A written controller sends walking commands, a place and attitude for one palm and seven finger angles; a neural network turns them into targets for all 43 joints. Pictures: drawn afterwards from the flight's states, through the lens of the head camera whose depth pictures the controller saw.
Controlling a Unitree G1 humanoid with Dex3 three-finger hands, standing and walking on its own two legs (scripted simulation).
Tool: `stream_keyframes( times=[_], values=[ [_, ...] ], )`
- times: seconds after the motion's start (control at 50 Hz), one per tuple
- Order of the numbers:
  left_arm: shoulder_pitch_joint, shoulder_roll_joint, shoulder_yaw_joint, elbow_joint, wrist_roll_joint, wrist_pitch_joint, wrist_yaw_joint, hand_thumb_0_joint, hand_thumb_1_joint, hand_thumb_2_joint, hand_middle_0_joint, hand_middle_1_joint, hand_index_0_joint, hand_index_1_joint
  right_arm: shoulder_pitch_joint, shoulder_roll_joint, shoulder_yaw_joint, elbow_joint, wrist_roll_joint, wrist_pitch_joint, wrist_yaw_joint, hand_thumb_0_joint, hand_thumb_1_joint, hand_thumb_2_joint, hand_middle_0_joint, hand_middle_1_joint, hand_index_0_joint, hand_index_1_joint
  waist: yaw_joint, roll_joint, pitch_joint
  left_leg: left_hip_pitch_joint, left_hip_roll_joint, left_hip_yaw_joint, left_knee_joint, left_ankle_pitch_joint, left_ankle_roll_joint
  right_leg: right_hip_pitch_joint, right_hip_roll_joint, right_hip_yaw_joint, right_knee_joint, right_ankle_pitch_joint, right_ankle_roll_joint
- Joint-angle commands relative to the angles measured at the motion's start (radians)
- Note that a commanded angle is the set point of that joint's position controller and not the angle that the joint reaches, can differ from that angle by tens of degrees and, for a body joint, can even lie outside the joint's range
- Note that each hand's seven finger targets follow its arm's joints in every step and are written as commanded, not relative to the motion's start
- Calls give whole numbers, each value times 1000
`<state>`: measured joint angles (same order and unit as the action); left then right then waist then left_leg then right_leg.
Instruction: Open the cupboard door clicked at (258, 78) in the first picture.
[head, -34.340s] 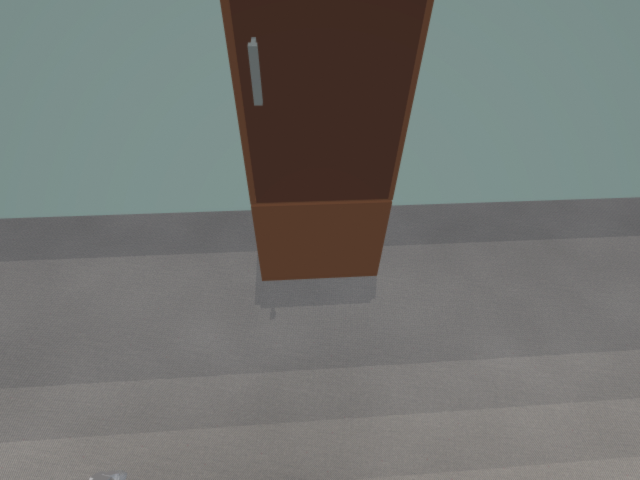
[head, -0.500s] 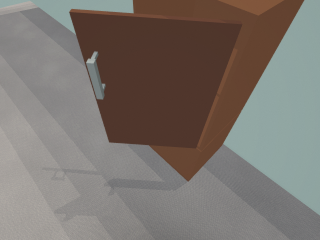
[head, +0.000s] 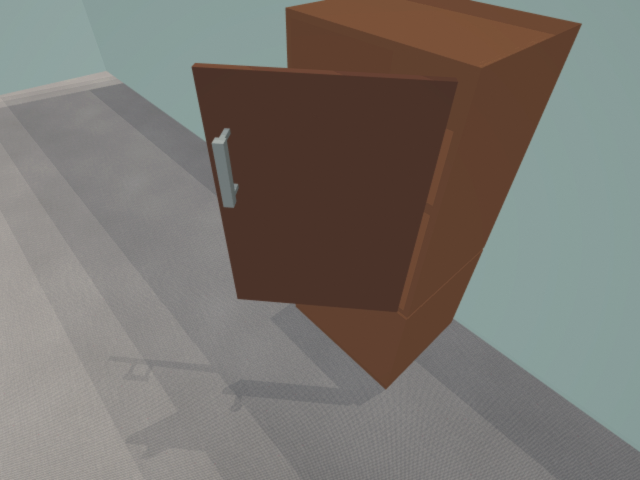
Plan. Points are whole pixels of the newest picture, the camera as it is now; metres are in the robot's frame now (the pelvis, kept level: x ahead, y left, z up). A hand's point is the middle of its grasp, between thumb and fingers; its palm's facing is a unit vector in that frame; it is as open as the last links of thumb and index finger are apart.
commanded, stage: come to a stop and stand still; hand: left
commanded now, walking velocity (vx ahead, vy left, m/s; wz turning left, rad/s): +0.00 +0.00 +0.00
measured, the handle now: (227, 168) +0.61 +0.21 +0.09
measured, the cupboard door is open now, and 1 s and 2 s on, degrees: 42 42 42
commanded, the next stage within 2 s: look again from close up in 0.30 s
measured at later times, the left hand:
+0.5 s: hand out of the picture +0.01 +0.22 -0.18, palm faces -0.02 -0.97 -0.24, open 7.4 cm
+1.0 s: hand out of the picture +0.03 +0.24 -0.17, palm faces -0.02 -0.97 -0.24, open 7.4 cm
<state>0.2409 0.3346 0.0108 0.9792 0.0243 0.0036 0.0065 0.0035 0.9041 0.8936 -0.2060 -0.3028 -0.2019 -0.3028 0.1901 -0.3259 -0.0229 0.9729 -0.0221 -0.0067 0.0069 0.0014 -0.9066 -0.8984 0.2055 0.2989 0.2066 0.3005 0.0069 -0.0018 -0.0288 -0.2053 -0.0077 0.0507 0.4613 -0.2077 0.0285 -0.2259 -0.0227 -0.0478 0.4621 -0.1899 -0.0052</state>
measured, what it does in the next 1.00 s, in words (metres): stands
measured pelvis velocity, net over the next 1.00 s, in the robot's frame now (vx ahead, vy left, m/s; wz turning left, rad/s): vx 0.01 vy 0.03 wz -0.01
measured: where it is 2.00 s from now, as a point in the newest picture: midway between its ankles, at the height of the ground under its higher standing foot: outside the picture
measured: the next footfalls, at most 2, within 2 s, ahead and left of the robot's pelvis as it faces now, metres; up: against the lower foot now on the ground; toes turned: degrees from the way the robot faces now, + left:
none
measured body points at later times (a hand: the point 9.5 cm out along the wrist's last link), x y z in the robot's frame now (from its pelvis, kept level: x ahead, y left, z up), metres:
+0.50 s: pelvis -0.01 +0.02 +0.00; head -0.02 +0.03 +0.45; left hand +0.01 +0.27 -0.16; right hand -0.01 -0.25 -0.14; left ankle +0.03 +0.10 -0.74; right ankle +0.04 -0.12 -0.74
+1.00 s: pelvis +0.01 +0.03 +0.00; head +0.01 +0.05 +0.45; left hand +0.03 +0.29 -0.15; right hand +0.07 -0.23 -0.13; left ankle +0.03 +0.10 -0.74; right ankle +0.04 -0.12 -0.74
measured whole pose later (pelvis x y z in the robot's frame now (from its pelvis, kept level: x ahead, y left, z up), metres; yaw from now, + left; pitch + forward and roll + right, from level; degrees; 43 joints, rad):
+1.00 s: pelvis +0.01 +0.03 +0.00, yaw +0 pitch -3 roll +0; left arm 0.26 0.25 -0.01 1.09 0.02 -0.01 0.03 0.00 0.91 0.89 -0.21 -0.30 -0.20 -0.30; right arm 0.17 -0.23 -0.01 1.11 0.00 -0.02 0.00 0.00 -0.91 -0.90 0.21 0.30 0.21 0.30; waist 0.01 -0.03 0.03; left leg -0.16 -0.05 0.07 0.38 -0.18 0.07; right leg -0.18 -0.05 -0.02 0.37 -0.15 0.04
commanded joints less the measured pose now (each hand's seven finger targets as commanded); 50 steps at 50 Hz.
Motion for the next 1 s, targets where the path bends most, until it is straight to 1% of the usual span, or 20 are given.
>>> stream_keyframes(
  times=[0.0, 0.06, 0.12, 0.14, 0.18, 0.22, 0.24, 0.28, 0.3, 0.36, 0.4, 0.5, 0.62, 0.7, 0.74, 0.78, 0.84, 0.86, 0.94, 0.98],
  values=[
    [-45, 179, 37, -54, -3, -32, 7, 0, 900, 900, -200, -300, -200, -300, -26, -177, -38, -40, 0, -20, -6, 0, -900, -900, 200, 300, 200, 300, -14, -23, 83, -94, 99, -145, -157, -234, 22, -54, -105, 160, -168, -276, -35],
    [-38, 176, 34, -37, -4, -30, 7, 0, 900, 900, -200, -300, -200, -300, -4, -175, -33, -15, 1, -18, -5, 0, -900, -900, 200, 300, 200, 300, -14, -23, 98, -107, 98, -147, -159, -242, 19, -61, -107, 163, -177, -297, -34],
    [-29, 172, 30, -17, -6, -31, 8, 0, 900, 900, -200, -300, -200, -300, 12, -175, -30, 13, 2, -21, -6, 0, -900, -900, 200, 300, 200, 300, -14, -6, 89, -110, 101, -150, -162, -224, 16, -42, -109, 163, -170, -266, -35],
    [-21, 165, 28, -12, -6, -30, 10, 0, 900, 900, -200, -300, -200, -300, 21, -162, -27, 19, 3, -20, -6, 0, -900, -900, 200, 300, 200, 300, -11, -10, 85, -111, 104, -151, -166, -225, 16, -31, -108, 156, -169, -257, -34],
    [-11, 158, 27, 0, -6, -29, 10, 0, 900, 900, -200, -300, -200, -300, 30, -159, -27, 35, 4, -21, -7, 0, -900, -900, 200, 300, 200, 300, -9, -2, 85, -126, 103, -152, -170, -233, 15, -18, -109, 157, -166, -252, -32],
    [-4, 149, 25, 13, -7, -29, 11, 0, 900, 900, -200, -300, -200, -300, 38, -151, -26, 52, 5, -20, -8, 0, -900, -900, 200, 300, 200, 300, -9, -9, 93, -126, 104, -152, -171, -222, 13, -16, -111, 159, -168, -245, -33],
    [3, 138, 23, 16, -7, -27, 13, 0, 900, 900, -200, -300, -200, -300, 49, -135, -23, 57, 6, -19, -8, 0, -900, -900, 200, 300, 200, 300, -8, -22, 99, -127, 104, -152, -172, -224, 13, -17, -109, 148, -167, -247, -31],
    [11, 126, 21, 25, -6, -25, 14, 0, 900, 900, -200, -300, -200, -300, 54, -133, -24, 69, 6, -19, -10, 0, -900, -900, 200, 300, 200, 300, -9, 5, 105, -133, 109, -159, -184, -237, 12, -17, -104, 144, -157, -227, -29],
    [18, 119, 20, 28, -6, -25, 15, 0, 900, 900, -200, -300, -200, -300, 55, -129, -24, 75, 6, -20, -11, 0, -900, -900, 200, 300, 200, 300, -7, 15, 95, -132, 110, -160, -186, -231, 13, -2, -105, 141, -152, -205, -28],
    [30, 99, 17, 38, -5, -24, 19, 0, 900, 900, -200, -300, -200, -300, 63, -112, -22, 84, 9, -21, -12, 0, -900, -900, 200, 300, 200, 300, -7, 3, 102, -135, 115, -166, -198, -218, 12, 11, -103, 130, -141, -165, -26],
    [41, 85, 15, 43, -4, -24, 20, 0, 900, 900, -200, -300, -200, -300, 62, -105, -24, 88, 9, -20, -13, 0, -900, -900, 200, 300, 200, 300, -6, 18, 108, -133, 114, -166, -202, -223, 11, 8, -101, 125, -138, -152, -22],
    [54, 56, 10, 51, -4, -28, 26, 0, 900, 900, -200, -300, -200, -300, 54, -83, -25, 93, 13, -22, -15, 0, -900, -900, 200, 300, 200, 300, -8, 12, 86, -91, 120, -159, -198, -144, 10, 26, -101, 115, -127, -55, -20],
    [61, 33, 6, 54, -1, -26, 30, 0, 900, 900, -200, -300, -200, -300, 37, -63, -27, 94, 14, -17, -15, 0, -900, -900, 200, 300, 200, 300, -10, 8, 108, -81, 120, -159, -209, -149, 6, 15, -98, 113, -132, -47, -13],
    [65, 32, 7, 54, 0, -28, 30, 0, 900, 900, -200, -300, -200, -300, 21, -63, -29, 92, 15, -19, -15, 0, -900, -900, 200, 300, 200, 300, -9, 14, 87, -60, 122, -154, -209, -126, 6, 25, -99, 111, -129, -19, -10],
    [66, 35, 8, 52, 0, -30, 30, 0, 900, 900, -200, -300, -200, -300, 14, -65, -29, 89, 16, -21, -14, 0, -900, -900, 200, 300, 200, 300, -7, 0, 66, -36, 123, -151, -198, -74, 8, 35, -102, 106, -128, 13, -11],
    [57, 36, 7, 52, -1, -31, 30, 0, 900, 900, -200, -300, -200, -300, 3, -67, -29, 90, 16, -22, -15, 0, -900, -900, 200, 300, 200, 300, -9, -8, 69, -26, 122, -148, -193, -52, 6, 32, -104, 109, -132, 17, -9],
    [53, 41, 7, 55, 0, -31, 30, 0, 900, 900, -200, -300, -200, -300, -10, -71, -28, 90, 16, -22, -15, 0, -900, -900, 200, 300, 200, 300, -9, 4, 75, -11, 124, -147, -198, -30, 6, 30, -104, 108, -135, 32, -9],
    [50, 44, 7, 56, -1, -31, 30, 0, 900, 900, -200, -300, -200, -300, -14, -76, -28, 91, 16, -23, -15, 0, -900, -900, 200, 300, 200, 300, -10, 10, 63, -3, 126, -145, -196, -9, 5, 40, -106, 107, -132, 46, -9],
    [35, 58, 7, 57, -1, -31, 28, 0, 900, 900, -200, -300, -200, -300, -30, -89, -28, 90, 16, -24, -15, 0, -900, -900, 200, 300, 200, 300, -9, -4, 63, 13, 128, -145, -202, 11, 5, 46, -106, 106, -137, 53, -7],
    [26, 64, 8, 58, -1, -30, 28, 0, 900, 900, -200, -300, -200, -300, -39, -98, -26, 94, 16, -25, -15, 0, -900, -900, 200, 300, 200, 300, -8, 15, 69, 9, 129, -148, -215, -2, 2, 52, -108, 104, -138, 48, -5]
  ],
)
